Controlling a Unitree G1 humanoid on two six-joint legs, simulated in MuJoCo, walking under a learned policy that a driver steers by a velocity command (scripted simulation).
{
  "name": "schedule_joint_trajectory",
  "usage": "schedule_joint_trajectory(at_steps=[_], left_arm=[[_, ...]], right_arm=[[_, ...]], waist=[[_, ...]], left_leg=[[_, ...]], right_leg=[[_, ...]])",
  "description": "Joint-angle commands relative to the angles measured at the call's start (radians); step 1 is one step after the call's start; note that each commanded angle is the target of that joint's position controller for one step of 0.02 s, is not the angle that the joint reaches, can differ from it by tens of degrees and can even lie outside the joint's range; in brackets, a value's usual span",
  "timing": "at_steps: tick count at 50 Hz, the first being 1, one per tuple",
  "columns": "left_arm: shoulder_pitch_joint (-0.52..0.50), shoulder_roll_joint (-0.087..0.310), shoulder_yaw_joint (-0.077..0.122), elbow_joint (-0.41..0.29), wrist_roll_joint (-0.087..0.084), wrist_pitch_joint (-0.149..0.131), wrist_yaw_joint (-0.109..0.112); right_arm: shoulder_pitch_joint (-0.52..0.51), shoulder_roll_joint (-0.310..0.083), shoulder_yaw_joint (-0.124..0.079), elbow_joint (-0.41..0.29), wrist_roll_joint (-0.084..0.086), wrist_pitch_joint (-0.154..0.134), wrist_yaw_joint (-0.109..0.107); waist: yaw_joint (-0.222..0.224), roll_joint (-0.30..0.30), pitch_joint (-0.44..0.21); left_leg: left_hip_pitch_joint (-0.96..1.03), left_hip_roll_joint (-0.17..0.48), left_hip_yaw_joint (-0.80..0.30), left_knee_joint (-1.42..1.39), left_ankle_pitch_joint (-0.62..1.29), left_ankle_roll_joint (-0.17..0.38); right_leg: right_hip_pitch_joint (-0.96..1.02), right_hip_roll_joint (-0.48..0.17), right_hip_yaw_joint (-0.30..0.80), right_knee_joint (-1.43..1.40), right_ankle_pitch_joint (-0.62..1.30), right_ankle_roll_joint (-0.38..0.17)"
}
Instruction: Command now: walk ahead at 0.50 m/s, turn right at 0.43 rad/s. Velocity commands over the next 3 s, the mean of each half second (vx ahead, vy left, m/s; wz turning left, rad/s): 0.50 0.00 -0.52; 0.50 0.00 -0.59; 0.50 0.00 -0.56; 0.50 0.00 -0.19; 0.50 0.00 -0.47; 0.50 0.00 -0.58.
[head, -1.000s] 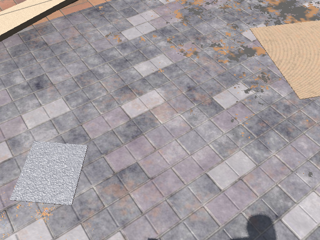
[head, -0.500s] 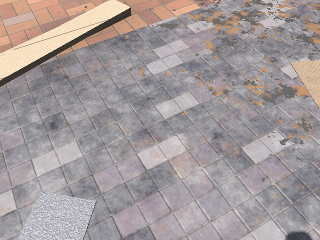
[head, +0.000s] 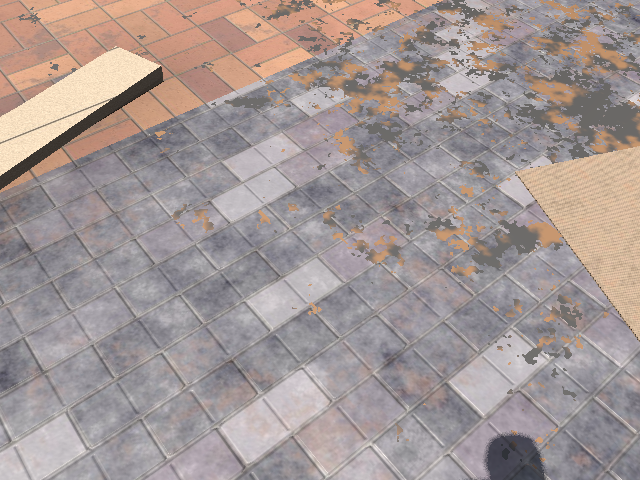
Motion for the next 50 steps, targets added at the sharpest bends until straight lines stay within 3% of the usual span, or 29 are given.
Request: schedule_joint_trajectory(at_steps=[1, 6, 9, 11, 13, 14, 15, 16, 17, 18, 19, 20, 21, 22, 25, 28, 31, 33, 36, 38, 39, 40, 41, 42, 43, 44, 45, 48, 50], left_arm=[[0.022, 0.029, 0.013, -0.06, 0.007, 0.007, 0.0], [-0.14, -0.002, -0.002, -0.119, 0.013, -0.006, -0.034], [-0.217, 0.003, -0.003, -0.166, 0.011, -0.004, -0.05], [-0.235, 0.015, 0.002, -0.192, 0.01, -0.002, -0.059], [-0.182, 0.047, 0.02, -0.199, 0.01, 0.003, -0.063], [-0.086, 0.079, 0.04, -0.181, 0.006, 0.005, -0.061], [0.076, 0.135, 0.073, -0.139, 0.003, 0.006, -0.05], [0.213, 0.238, 0.108, -0.111, 0.001, 0.017, -0.027], [0.16, 0.312, 0.109, -0.132, 0.0, 0.003, -0.028], [0.182, 0.22, 0.083, -0.152, 0.006, -0.012, -0.037], [0.146, 0.172, 0.069, -0.145, 0.011, -0.026, -0.038], [0.084, 0.142, 0.059, -0.154, 0.006, -0.031, -0.037], [0.017, 0.109, 0.049, -0.169, 0.011, -0.03, -0.034], [-0.017, 0.088, 0.04, -0.189, 0.023, -0.03, -0.028], [-0.008, 0.113, 0.046, -0.193, 0.019, -0.036, -0.012], [0.036, 0.136, 0.053, -0.18, 0.013, -0.032, 0.007], [0.076, 0.138, 0.054, -0.168, 0.008, -0.022, 0.015], [0.109, 0.14, 0.056, -0.154, 0.003, -0.018, 0.016], [0.124, 0.13, 0.055, -0.147, 0.002, -0.009, 0.022], [0.103, 0.128, 0.057, -0.153, 0.006, -0.002, 0.024], [0.088, 0.105, 0.049, -0.162, 0.008, -0.001, 0.022], [0.08, 0.052, 0.028, -0.181, 0.02, -0.004, 0.016], [0.212, -0.016, 0.008, -0.205, 0.0, -0.013, 0.017], [0.236, 0.056, 0.012, -0.198, -0.012, -0.018, 0.018], [0.147, 0.133, 0.033, -0.195, -0.013, -0.013, 0.017], [0.076, 0.14, 0.036, -0.208, -0.002, -0.007, 0.018], [0.034, 0.127, 0.038, -0.222, 0.009, -0.006, 0.015], [0.046, 0.067, 0.034, -0.228, -0.001, 0.01, 0.003], [0.014, 0.045, 0.028, -0.25, 0.003, 0.017, 0.002]], right_arm=[[-0.055, -0.125, -0.033, -0.045, -0.005, -0.024, -0.011], [-0.012, -0.168, -0.047, -0.012, 0.007, -0.007, -0.03], [0.032, -0.188, -0.057, 0.015, 0.023, 0.013, -0.032], [0.036, -0.203, -0.064, 0.025, 0.033, 0.03, -0.034], [0.014, -0.231, -0.072, 0.019, 0.04, 0.045, -0.039], [-0.001, -0.239, -0.074, 0.016, 0.043, 0.054, -0.042], [-0.013, -0.228, -0.067, 0.01, 0.045, 0.058, -0.044], [0.011, -0.172, -0.044, -0.012, 0.014, 0.049, -0.044], [0.088, -0.044, -0.004, -0.063, -0.006, 0.016, -0.031], [-0.035, -0.136, -0.017, -0.074, 0.037, -0.021, -0.017], [-0.105, -0.163, -0.025, -0.098, 0.065, -0.04, -0.011], [-0.108, -0.155, -0.023, -0.088, 0.048, -0.049, -0.017], [-0.106, -0.163, -0.031, -0.078, 0.021, -0.047, -0.024], [-0.086, -0.169, -0.037, -0.073, 0.013, -0.036, -0.023], [-0.087, -0.134, -0.033, -0.083, 0.001, -0.005, -0.023], [-0.198, -0.103, -0.02, -0.12, 0.0, 0.0, -0.023], [-0.299, -0.085, -0.009, -0.147, 0.011, -0.007, -0.009], [-0.342, -0.098, -0.011, -0.165, 0.021, -0.015, -0.001], [-0.338, -0.135, -0.023, -0.172, 0.024, -0.028, 0.011], [-0.264, -0.156, -0.034, -0.157, 0.025, -0.038, 0.011], [-0.17, -0.178, -0.048, -0.133, 0.018, -0.043, 0.005], [-0.033, -0.222, -0.062, -0.119, -0.001, -0.046, -0.003], [0.089, -0.309, -0.084, -0.092, -0.017, -0.035, -0.006], [0.093, -0.245, -0.07, -0.084, 0.011, -0.028, 0.002], [0.04, -0.168, -0.049, -0.1, 0.018, -0.021, -0.001], [-0.011, -0.143, -0.039, -0.107, 0.011, -0.011, -0.005], [-0.047, -0.122, -0.031, -0.099, 0.006, -0.005, -0.006], [-0.068, -0.108, -0.026, -0.079, 0.005, -0.014, -0.009], [-0.059, -0.135, -0.036, -0.062, 0.01, -0.021, -0.009]], waist=[[0.032, 0.12, 0.009], [-0.025, 0.089, 0.05], [-0.05, 0.084, 0.075], [-0.04, 0.095, 0.072], [0.007, 0.13, 0.013], [0.066, 0.136, -0.045], [0.152, 0.112, -0.13], [0.187, -0.039, -0.22], [0.059, -0.223, -0.317], [0.142, -0.083, -0.351], [0.136, -0.051, -0.214], [0.092, 0.027, -0.141], [0.052, 0.038, -0.094], [0.02, 0.019, -0.085], [0.001, 0.021, -0.065], [0.036, 0.006, -0.028], [0.079, -0.027, -0.014], [0.096, -0.035, -0.009], [0.082, -0.051, -0.013], [0.039, -0.082, -0.029], [-0.011, -0.076, -0.079], [-0.074, -0.011, -0.208], [-0.042, 0.275, -0.362], [-0.039, 0.347, -0.354], [-0.062, 0.226, -0.207], [-0.055, 0.15, -0.121], [-0.037, 0.129, -0.052], [0.002, 0.172, -0.018], [0.004, 0.149, -0.005]], left_leg=[[0.018, 0.281, -0.13, -0.212, 0.202, 0.149], [0.079, 0.274, 0.003, -0.219, 0.225, 0.122], [0.193, 0.309, 0.029, -0.184, 0.259, 0.112], [0.26, 0.327, 0.048, -0.124, 0.378, 0.096], [0.287, 0.324, 0.077, 0.015, 0.707, 0.072], [0.27, 0.307, 0.095, 0.162, 0.835, 0.055], [0.177, 0.263, 0.121, 0.38, 0.805, 0.019], [-0.093, 0.208, 0.124, 0.707, 0.397, -0.034], [-0.494, -0.013, -0.047, 1.001, -0.439, -0.085], [-0.604, 0.013, -0.225, 1.07, -0.426, -0.062], [-0.67, 0.056, -0.215, 1.034, -0.326, -0.036], [-0.624, 0.101, -0.215, 0.949, -0.239, -0.026], [-0.552, 0.128, -0.213, 0.865, -0.188, -0.033], [-0.485, 0.146, -0.221, 0.83, -0.152, -0.04], [-0.44, 0.135, -0.195, 0.708, -0.086, -0.085], [-0.445, 0.102, -0.183, 0.486, 0.096, -0.116], [-0.371, 0.052, -0.175, 0.282, 0.25, -0.116], [-0.345, 0.035, -0.187, 0.224, 0.272, -0.109], [-0.326, 0.03, -0.218, 0.158, 0.196, -0.08], [-0.237, 0.023, -0.205, 0.133, 0.117, -0.047], [-0.094, 0.026, -0.191, 0.098, 0.128, -0.019], [0.154, 0.153, -0.301, 0.128, 0.097, 0.04], [0.526, 0.39, -0.72, 0.074, -0.083, 0.198], [0.542, 0.456, -0.948, -0.013, -0.321, 0.226], [0.418, 0.413, -0.807, -0.037, -0.371, 0.18], [0.29, 0.369, -0.655, -0.044, -0.269, 0.143], [0.175, 0.327, -0.548, -0.069, -0.152, 0.132], [0.05, 0.271, -0.361, -0.139, 0.0, 0.123], [0.046, 0.284, -0.297, -0.17, 0.076, 0.145]], right_leg=[[-0.077, -0.045, 0.054, -0.071, 0.14, 0.013], [-0.053, -0.027, -0.033, -0.348, 0.318, -0.002], [-0.091, -0.017, -0.063, -0.426, 0.263, -0.028], [-0.084, 0.003, -0.095, -0.454, 0.177, -0.055], [0.036, 0.067, -0.156, -0.455, 0.073, -0.094], [0.167, 0.113, -0.183, -0.468, 0.046, -0.12], [0.408, 0.159, -0.182, -0.535, 0.106, -0.158], [0.706, 0.005, 0.081, -0.56, 0.133, -0.226], [0.964, -0.207, 0.665, -0.703, -0.071, -0.415], [0.984, -0.234, 0.739, -0.81, -0.124, -0.4], [0.889, -0.209, 0.593, -0.817, -0.048, -0.357], [0.746, -0.162, 0.472, -0.81, 0.052, -0.319], [0.616, -0.123, 0.381, -0.82, 0.156, -0.295], [0.538, -0.1, 0.337, -0.843, 0.226, -0.29], [0.431, -0.067, 0.256, -0.879, 0.363, -0.298], [0.387, -0.018, 0.193, -0.88, 0.347, -0.26], [0.361, 0.011, 0.183, -0.866, 0.234, -0.22], [0.382, -0.009, 0.227, -0.843, 0.19, -0.212], [0.474, -0.046, 0.315, -0.756, 0.17, -0.195], [0.495, -0.049, 0.352, -0.686, 0.224, -0.176], [0.475, -0.004, 0.331, -0.594, 0.282, -0.149], [0.376, 0.053, 0.269, -0.358, 0.217, -0.114], [0.028, 0.204, 0.13, -0.006, -0.168, -0.036], [-0.142, 0.151, 0.132, 0.164, -0.341, -0.021], [-0.191, 0.102, 0.133, 0.221, -0.254, -0.014], [-0.171, 0.065, 0.09, 0.213, -0.179, -0.009], [-0.148, 0.037, 0.081, 0.164, -0.128, -0.006], [-0.064, -0.012, 0.052, 0.079, -0.067, -0.007], [-0.095, -0.024, 0.046, 0.021, -0.024, 0.003]])
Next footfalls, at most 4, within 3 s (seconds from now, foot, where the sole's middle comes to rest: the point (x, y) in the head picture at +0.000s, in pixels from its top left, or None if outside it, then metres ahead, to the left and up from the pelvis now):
0.30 right None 0.31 -0.16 -0.78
0.80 left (350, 406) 0.65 -0.07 -0.78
1.32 right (515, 382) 0.71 -0.45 -0.78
1.84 left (522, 259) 1.07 -0.55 -0.78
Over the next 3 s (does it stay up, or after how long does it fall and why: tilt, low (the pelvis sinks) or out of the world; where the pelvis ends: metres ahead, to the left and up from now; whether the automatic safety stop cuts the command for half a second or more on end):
stays up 1.18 -1.07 -0.01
